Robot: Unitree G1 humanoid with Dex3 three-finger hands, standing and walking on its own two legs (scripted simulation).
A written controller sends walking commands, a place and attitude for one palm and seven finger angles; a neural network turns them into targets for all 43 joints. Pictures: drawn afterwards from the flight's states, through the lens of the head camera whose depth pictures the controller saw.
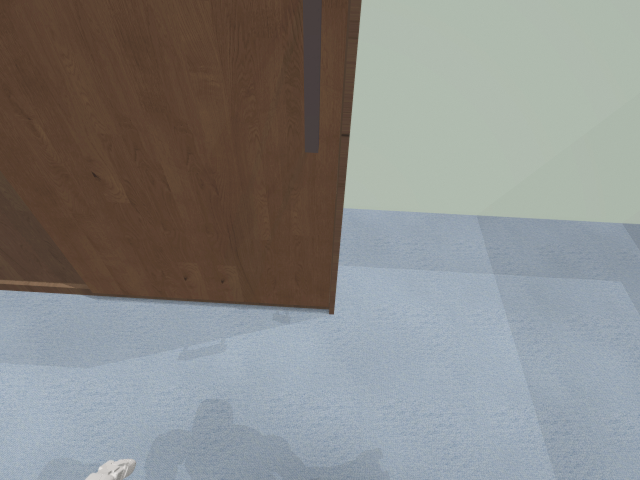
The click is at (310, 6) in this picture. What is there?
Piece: wardrobe's sliding door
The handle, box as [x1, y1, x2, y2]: [303, 0, 321, 152]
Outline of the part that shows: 303,0 305,151 317,152 319,116 321,0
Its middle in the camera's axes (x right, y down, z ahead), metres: -0.02 -0.31 +0.70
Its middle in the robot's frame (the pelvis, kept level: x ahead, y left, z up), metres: +0.76 +0.06 +0.16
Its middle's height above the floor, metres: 0.93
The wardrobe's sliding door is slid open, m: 0.00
